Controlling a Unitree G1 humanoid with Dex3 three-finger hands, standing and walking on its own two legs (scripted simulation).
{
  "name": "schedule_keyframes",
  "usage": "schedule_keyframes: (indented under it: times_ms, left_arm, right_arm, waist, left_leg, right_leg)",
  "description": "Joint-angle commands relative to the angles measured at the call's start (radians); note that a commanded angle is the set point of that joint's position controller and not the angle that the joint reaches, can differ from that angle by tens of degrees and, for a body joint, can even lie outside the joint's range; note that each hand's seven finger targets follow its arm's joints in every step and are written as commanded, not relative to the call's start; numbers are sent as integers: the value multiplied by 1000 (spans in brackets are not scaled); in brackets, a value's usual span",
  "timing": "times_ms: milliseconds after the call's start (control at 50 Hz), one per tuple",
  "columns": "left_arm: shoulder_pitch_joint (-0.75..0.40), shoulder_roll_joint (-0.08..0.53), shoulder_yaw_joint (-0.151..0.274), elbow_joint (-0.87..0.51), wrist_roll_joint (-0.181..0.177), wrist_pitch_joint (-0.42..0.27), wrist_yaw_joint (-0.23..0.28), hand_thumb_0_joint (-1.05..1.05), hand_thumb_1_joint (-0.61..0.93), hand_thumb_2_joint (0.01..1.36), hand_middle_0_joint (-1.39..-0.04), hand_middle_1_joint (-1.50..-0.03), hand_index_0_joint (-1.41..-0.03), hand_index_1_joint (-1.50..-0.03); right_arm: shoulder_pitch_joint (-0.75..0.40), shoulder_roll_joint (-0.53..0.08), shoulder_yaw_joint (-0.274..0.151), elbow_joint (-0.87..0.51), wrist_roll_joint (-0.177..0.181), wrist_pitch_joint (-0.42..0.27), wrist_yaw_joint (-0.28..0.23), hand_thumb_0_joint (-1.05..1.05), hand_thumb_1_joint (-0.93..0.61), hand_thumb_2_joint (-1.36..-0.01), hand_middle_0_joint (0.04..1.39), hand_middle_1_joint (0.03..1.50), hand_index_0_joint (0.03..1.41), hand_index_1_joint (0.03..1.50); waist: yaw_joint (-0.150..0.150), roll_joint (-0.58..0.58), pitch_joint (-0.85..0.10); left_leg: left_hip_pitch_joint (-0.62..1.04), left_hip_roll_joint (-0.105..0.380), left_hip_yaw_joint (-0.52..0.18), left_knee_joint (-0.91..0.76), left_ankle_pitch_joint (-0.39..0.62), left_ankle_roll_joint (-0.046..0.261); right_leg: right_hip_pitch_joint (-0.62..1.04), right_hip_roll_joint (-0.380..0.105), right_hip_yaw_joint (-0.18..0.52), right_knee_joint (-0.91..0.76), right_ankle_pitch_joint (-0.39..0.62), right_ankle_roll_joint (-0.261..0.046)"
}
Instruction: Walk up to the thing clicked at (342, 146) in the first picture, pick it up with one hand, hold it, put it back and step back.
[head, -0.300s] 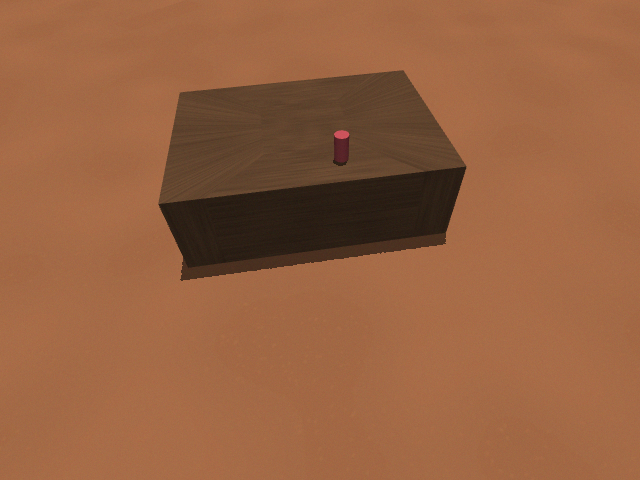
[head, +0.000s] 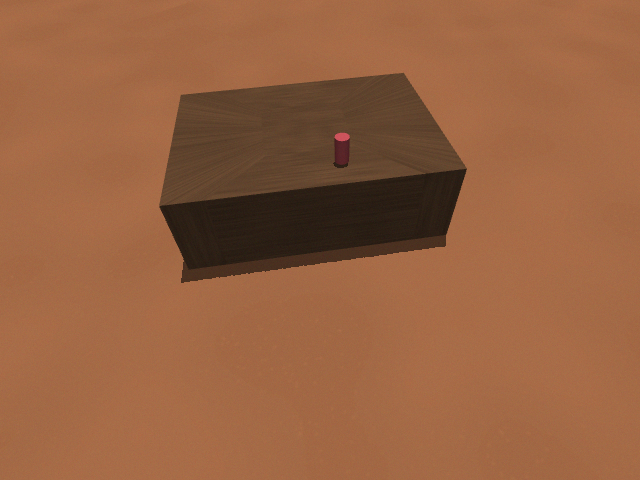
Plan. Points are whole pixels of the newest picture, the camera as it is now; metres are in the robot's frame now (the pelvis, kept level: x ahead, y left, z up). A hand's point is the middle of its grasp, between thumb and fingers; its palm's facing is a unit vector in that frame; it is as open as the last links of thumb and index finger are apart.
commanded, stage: stand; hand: right
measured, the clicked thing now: (341, 148) +1.27 -0.03 -0.37
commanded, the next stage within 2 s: walk up in 0.82 s
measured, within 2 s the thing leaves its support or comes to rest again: neither
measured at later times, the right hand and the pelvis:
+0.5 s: hand out of the picture +0.08 -0.25 -0.16, palm faces -0.04 +0.94 -0.34, open 7.4 cm; pelvis +0.00 +0.00 +0.00, yaw +0 degrees
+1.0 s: hand out of the picture +0.11 -0.26 -0.15, palm faces -0.12 +0.92 -0.36, open 7.4 cm; pelvis +0.03 +0.01 -0.01, yaw +4 degrees
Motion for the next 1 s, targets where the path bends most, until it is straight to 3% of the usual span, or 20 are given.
schedule_keyframes:
  times_ms: [0,580,780,800,820,840,860,880,900,920,940,980]
  left_arm:
    - [-32,212,41,-59,0,-17,10,0,900,900,-200,-300,-200,-300]
    - [-20,206,40,-56,-1,-15,9,0,900,900,-200,-300,-200,-300]
    - [-24,212,38,-60,0,-17,12,0,900,900,-200,-300,-200,-300]
    - [41,311,110,-113,12,-35,-14,0,900,900,-200,-300,-200,-300]
    - [75,308,116,-103,22,-37,-22,0,900,900,-200,-300,-200,-300]
    - [103,317,129,-110,27,-41,-27,0,900,900,-200,-300,-200,-300]
    - [128,327,141,-124,29,-44,-30,0,900,900,-200,-300,-200,-300]
    - [178,353,151,-129,32,-51,-26,0,900,900,-200,-300,-200,-300]
    - [165,362,154,-155,39,-62,-24,0,900,900,-200,-300,-200,-300]
    - [125,355,156,-180,32,-67,-24,0,900,900,-200,-300,-200,-300]
    - [98,338,152,-191,30,-71,-24,0,900,900,-200,-300,-200,-300]
    - [30,361,155,-233,36,-74,-29,0,900,900,-200,-300,-200,-300]
  right_arm:
    - [-32,-208,-41,-52,2,-22,-13,0,-900,-900,200,300,200,300]
    - [-34,-215,-40,-53,2,-24,-14,0,-900,-900,200,300,200,300]
    - [-29,-210,-40,-53,2,-23,-14,0,-900,-900,200,300,200,300]
    - [32,-284,-103,-106,-12,-30,13,0,-900,-900,200,300,200,300]
    - [18,-291,-108,-113,-21,-27,26,0,-900,-900,200,300,200,300]
    - [-47,-275,-111,-144,-26,-25,32,0,-900,-900,200,300,200,300]
    - [-88,-244,-106,-181,-28,-24,39,0,-900,-900,200,300,200,300]
    - [-130,-204,-103,-213,-33,-28,41,0,-900,-900,200,300,200,300]
    - [-134,-218,-110,-225,-40,-32,40,0,-900,-900,200,300,200,300]
    - [-93,-248,-122,-222,-34,-36,45,0,-900,-900,200,300,200,300]
    - [-48,-256,-131,-215,-30,-36,56,0,-900,-900,200,300,200,300]
    - [9,-254,-137,-220,-22,-40,73,0,-900,-900,200,300,200,300]
  waist:
    - [-2,-4,-70]
    - [2,0,-69]
    - [-2,-8,-75]
    - [19,-14,-164]
    - [44,17,-90]
    - [72,-17,-5]
    - [100,-83,68]
    - [142,-199,86]
    - [130,-131,98]
    - [98,-54,82]
    - [66,-38,60]
    - [30,-146,75]
  left_leg:
    - [-2,124,-94,-58,117,31]
    - [7,126,-97,-66,137,26]
    - [10,126,-93,-58,170,25]
    - [-46,84,-133,22,-318,105]
    - [-200,90,-158,36,-486,116]
    - [-342,76,-146,92,-491,109]
    - [-504,40,-82,207,-405,84]
    - [-605,13,15,443,-294,45]
    - [-652,78,-32,511,-281,31]
    - [-609,103,-78,545,-254,27]
    - [-562,116,-71,521,-241,23]
    - [-445,146,-46,433,-251,15]
  right_leg:
    - [12,-116,104,-55,104,-33]
    - [13,-116,97,-53,103,-29]
    - [27,-121,98,-55,145,-28]
    - [104,-65,52,50,-309,-62]
    - [90,-94,103,73,-456,-87]
    - [66,-137,178,41,-540,-117]
    - [126,-215,274,-45,-606,-164]
    - [169,-372,441,-201,-587,-247]
    - [172,-464,512,-236,-490,-301]
    - [145,-442,473,-229,-473,-293]
    - [141,-377,378,-224,-473,-262]
    - [41,-354,251,-212,-425,-235]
